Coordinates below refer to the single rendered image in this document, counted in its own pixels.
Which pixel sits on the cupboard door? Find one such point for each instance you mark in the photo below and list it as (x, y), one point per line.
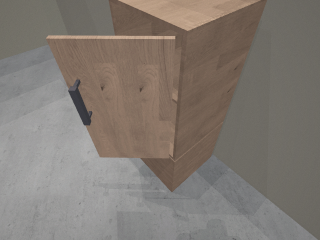
(127, 83)

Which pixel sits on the handle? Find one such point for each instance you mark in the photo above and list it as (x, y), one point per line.
(79, 103)

